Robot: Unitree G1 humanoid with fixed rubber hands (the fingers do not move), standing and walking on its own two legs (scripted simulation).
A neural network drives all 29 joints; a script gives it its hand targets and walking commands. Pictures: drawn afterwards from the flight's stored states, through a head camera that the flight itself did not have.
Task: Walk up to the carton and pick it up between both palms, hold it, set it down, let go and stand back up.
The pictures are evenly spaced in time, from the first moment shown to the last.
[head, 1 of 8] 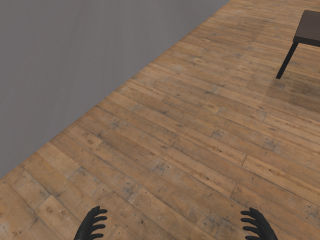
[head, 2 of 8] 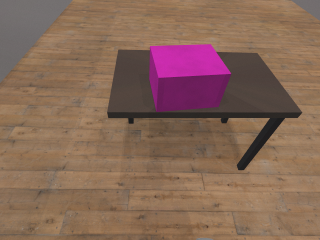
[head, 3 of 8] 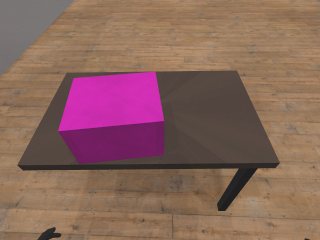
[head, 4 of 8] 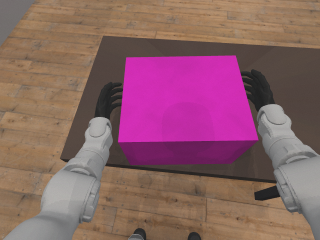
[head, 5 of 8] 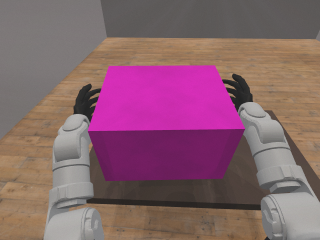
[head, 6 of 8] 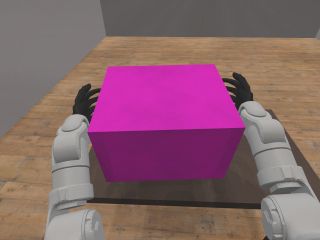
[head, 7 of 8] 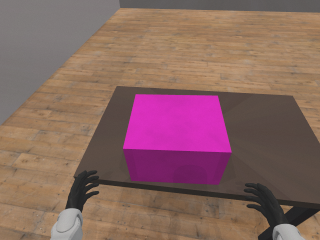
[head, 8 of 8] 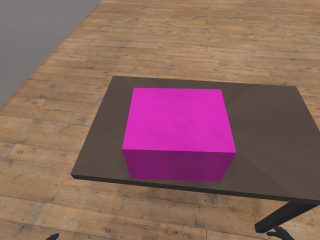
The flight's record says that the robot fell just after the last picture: no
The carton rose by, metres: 0.25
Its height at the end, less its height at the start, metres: +0.00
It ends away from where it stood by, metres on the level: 0.00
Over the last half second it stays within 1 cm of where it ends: yes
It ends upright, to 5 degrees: yes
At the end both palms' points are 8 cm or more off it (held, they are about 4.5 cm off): yes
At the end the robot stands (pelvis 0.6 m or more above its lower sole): yes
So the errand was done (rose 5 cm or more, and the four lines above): yes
